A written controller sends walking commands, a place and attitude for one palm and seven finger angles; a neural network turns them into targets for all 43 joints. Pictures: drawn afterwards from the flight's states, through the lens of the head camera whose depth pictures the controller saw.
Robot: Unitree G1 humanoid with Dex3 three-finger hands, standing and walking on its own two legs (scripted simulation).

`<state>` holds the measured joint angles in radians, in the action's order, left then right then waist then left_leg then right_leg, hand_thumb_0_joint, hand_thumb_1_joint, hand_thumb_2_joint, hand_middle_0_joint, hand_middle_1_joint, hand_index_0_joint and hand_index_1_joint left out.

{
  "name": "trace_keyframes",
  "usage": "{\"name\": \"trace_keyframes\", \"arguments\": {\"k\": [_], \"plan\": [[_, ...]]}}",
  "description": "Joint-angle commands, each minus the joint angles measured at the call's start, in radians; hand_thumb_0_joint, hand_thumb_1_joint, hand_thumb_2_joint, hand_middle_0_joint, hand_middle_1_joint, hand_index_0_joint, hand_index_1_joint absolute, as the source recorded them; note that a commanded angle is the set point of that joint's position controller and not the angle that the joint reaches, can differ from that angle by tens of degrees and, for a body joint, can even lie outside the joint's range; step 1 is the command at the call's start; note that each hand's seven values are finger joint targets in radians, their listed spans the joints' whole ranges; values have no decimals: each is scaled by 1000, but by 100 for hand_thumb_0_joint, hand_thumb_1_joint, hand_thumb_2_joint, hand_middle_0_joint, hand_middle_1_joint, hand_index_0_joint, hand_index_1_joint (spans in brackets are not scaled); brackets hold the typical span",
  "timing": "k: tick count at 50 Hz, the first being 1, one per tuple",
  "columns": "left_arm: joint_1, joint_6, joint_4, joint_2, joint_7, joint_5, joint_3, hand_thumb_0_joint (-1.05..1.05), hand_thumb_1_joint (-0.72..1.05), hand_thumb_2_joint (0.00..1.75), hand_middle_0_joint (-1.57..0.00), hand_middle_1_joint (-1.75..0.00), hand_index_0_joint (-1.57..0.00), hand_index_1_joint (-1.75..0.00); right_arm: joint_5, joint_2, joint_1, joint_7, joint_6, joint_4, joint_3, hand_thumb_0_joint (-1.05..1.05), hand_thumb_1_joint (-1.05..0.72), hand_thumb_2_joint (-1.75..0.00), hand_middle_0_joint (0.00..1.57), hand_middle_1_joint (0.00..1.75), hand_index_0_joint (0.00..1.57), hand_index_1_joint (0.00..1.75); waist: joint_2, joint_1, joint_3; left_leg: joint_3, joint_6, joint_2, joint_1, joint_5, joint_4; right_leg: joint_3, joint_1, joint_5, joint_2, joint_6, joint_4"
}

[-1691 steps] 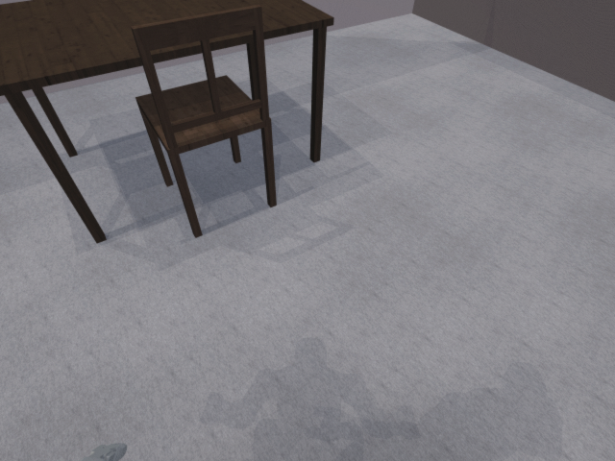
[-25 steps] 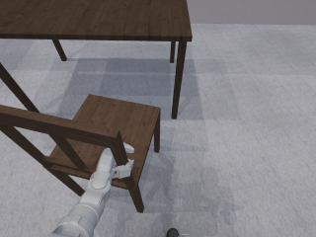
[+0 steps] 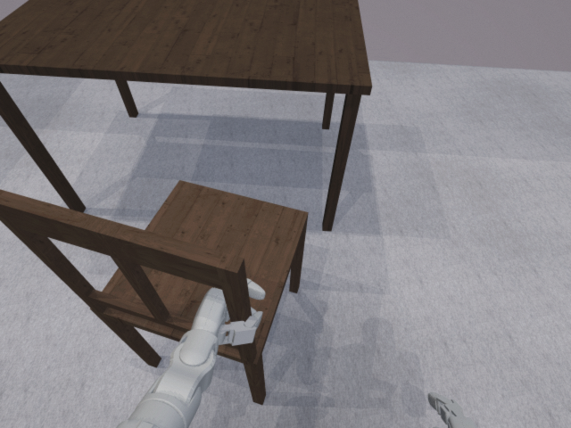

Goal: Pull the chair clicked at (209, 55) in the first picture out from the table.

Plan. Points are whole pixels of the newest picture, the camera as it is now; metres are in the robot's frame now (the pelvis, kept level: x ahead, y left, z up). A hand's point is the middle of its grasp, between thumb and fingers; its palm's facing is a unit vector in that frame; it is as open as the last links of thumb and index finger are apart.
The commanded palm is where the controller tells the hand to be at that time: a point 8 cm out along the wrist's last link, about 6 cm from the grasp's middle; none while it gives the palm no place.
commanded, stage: stop walking, hand still on the chair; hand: left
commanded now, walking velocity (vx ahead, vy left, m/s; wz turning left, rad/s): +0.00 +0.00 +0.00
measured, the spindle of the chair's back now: (144, 288) +0.35 +0.26 -0.09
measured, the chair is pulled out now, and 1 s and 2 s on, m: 0.47 0.47 0.47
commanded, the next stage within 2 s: open the thumb and straighten the fingers in 0.12 s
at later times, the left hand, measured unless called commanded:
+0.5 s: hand (238, 327) +0.27 +0.08 -0.06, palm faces -0.22 -0.97 -0.12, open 9.0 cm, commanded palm +0.26 +0.14 -0.04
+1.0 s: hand (238, 320) +0.29 +0.09 -0.06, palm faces -0.17 -0.98 -0.10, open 17.2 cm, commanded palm +0.27 +0.14 -0.04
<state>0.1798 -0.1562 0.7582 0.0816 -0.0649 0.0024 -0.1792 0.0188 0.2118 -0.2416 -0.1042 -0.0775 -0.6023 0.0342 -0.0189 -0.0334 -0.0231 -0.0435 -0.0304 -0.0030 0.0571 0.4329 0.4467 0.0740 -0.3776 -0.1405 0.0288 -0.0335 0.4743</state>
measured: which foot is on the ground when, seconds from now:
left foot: down 0.00-1.00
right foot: down 0.00-1.00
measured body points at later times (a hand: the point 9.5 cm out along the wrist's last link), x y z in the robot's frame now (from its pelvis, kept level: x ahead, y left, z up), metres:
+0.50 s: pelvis -0.02 +0.00 -0.02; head +0.01 +0.00 +0.43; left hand +0.28 +0.14 -0.05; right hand +0.10 -0.24 -0.13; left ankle -0.13 +0.09 -0.73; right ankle +0.06 -0.10 -0.73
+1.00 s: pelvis -0.03 -0.03 -0.03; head +0.03 -0.05 +0.41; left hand +0.29 +0.14 -0.05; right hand +0.09 -0.28 -0.15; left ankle -0.13 +0.08 -0.73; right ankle +0.06 -0.10 -0.73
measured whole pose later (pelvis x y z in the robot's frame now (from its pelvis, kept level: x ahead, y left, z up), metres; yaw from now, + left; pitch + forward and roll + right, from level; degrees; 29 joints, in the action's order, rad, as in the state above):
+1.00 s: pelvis -0.03 -0.03 -0.03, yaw +2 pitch +13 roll +2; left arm 0.21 -0.01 0.58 0.17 0.11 0.07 -0.03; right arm 0.05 0.27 -0.28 -0.02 0.00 -0.57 0.01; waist -0.02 -0.06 0.10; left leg -0.03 -0.01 -0.04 0.46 0.52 0.76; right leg 0.08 -0.77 -0.21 -0.03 -0.06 0.76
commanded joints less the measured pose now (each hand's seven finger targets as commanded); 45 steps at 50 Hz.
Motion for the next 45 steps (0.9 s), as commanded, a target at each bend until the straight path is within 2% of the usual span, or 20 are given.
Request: {"name": "trace_keyframes", "arguments": {"k": [1,9,11,12,13,14,15,17,22,23,26,29,35,36,37,39,40,41,42,45], "plan": [[242,-73,-246,57,-5,9,37,0,90,90,-50,-145,-50,-145,-2,128,-7,-8,33,107,-47,0,-90,-90,20,30,20,30,3,7,266,50,53,107,165,-531,-55,-101,380,390,-96,-15,50],[218,-70,-298,58,-5,10,34,0,90,90,-50,-145,-50,-145,-5,132,-2,-3,41,105,-50,0,-90,-90,20,30,20,30,-21,7,280,55,77,104,168,-591,-33,-110,387,422,-102,-30,74],[145,-70,-310,85,-10,10,73,0,90,90,-50,-145,-50,-145,-7,131,-8,-2,40,111,-54,0,-90,-90,20,30,20,30,16,14,288,62,76,110,180,-602,-21,-117,411,447,-108,-33,81],[85,-31,-175,-16,26,42,-5,0,78,84,-50,-145,-50,-145,40,136,-34,38,48,81,-59,0,-90,-90,20,30,20,30,193,-40,312,30,46,33,369,-589,44,-47,368,419,-83,-12,89],[161,-38,-267,32,42,46,41,0,66,78,-50,-145,-50,-145,38,144,-32,56,58,87,-65,0,-90,-90,20,30,20,30,183,-18,346,27,35,25,396,-552,72,-66,352,408,-82,-16,108],[170,-36,-283,26,55,39,24,0,54,73,-50,-145,-50,-145,36,143,-22,62,59,92,-68,0,-90,-90,20,30,20,30,157,-26,351,19,32,24,395,-518,72,-65,333,387,-86,-16,119],[257,-46,-323,102,50,39,82,0,42,67,-50,-145,-50,-145,33,142,-23,67,73,85,-70,0,-90,-90,20,30,20,30,73,-30,340,22,38,5,409,-441,65,-70,302,326,-86,-8,118],[258,-39,-323,77,66,18,48,0,17,55,-50,-145,-50,-145,24,134,-19,87,91,81,-62,0,-90,-90,20,30,20,30,-40,-29,305,28,50,-2,426,-394,57,-57,222,241,-80,-11,139],[279,7,-304,52,94,13,36,0,-43,26,-47,-138,-47,-138,23,145,-45,114,98,87,-73,0,-90,-90,20,30,20,30,-64,-33,341,59,84,7,422,-472,104,-29,105,174,-64,-11,198],[271,13,-322,135,95,22,125,0,-55,20,-45,-130,-45,-130,23,154,-46,113,99,95,-77,0,-90,-90,20,30,20,30,-41,-14,368,56,81,1,450,-436,102,-36,140,167,-63,-10,203],[289,41,-296,63,111,59,83,0,-55,20,-38,-109,-38,-109,29,157,-22,110,99,120,-68,0,-90,-90,20,30,20,30,67,-34,330,53,56,-6,532,-279,102,-37,125,91,-62,1,205],[336,51,-275,49,124,72,77,0,-55,20,-30,-87,-30,-87,34,170,-18,103,108,134,-72,0,-90,-90,20,30,20,30,136,-47,290,63,39,-7,576,-178,109,-38,74,-4,-57,5,209],[405,45,-334,100,126,58,106,0,-55,20,-15,-43,-15,-43,30,172,-43,94,128,140,-73,0,-90,-90,20,30,20,30,60,-33,393,60,41,-20,582,-185,143,-53,88,7,-63,5,249],[357,48,-328,104,123,57,121,0,-55,20,-13,-36,-13,-36,28,169,-46,94,131,142,-73,0,-90,-90,20,30,20,30,66,-19,414,56,42,-22,584,-214,148,-53,112,40,-62,4,257],[356,49,-331,177,116,55,187,0,-55,20,-10,-29,-10,-29,28,173,-47,91,128,138,-70,0,-90,-90,20,30,20,30,80,-12,421,48,38,-25,610,-217,154,-62,139,61,-65,7,258],[339,58,-320,194,122,55,198,0,-55,20,-5,-14,-5,-14,29,175,-47,88,123,140,-67,0,-90,-90,20,30,20,30,133,-19,422,41,26,-30,652,-192,162,-73,174,66,-68,13,253],[343,58,-340,172,131,56,177,0,-55,20,-2,-7,-2,-7,31,170,-41,87,124,143,-67,0,-90,-90,20,30,20,30,117,-26,417,35,23,-30,650,-189,163,-75,173,72,-71,14,248],[289,65,-318,177,138,58,190,0,-55,20,0,0,0,0,32,170,-40,87,122,146,-67,0,-90,-90,20,30,20,30,123,-13,408,32,20,-32,665,-176,165,-79,179,60,-72,14,245],[293,71,-330,153,150,61,163,0,-55,20,0,0,0,0,34,169,-33,87,121,149,-66,0,-90,-90,20,30,20,30,96,-24,403,25,20,-32,662,-166,170,-82,165,53,-73,15,239],[293,81,-369,179,170,75,178,0,-55,20,0,0,0,0,38,171,-36,83,123,156,-69,0,-90,-90,20,30,20,30,76,-25,432,23,17,-34,653,-169,176,-89,184,58,-76,16,231]]}}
